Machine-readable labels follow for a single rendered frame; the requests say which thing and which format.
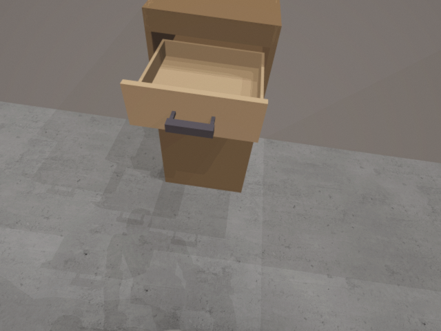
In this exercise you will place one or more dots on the cabinet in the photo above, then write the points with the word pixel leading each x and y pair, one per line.
pixel 253 25

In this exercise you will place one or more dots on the drawer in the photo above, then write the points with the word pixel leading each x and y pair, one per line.
pixel 200 82

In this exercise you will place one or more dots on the handle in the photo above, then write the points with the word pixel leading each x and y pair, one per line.
pixel 189 127

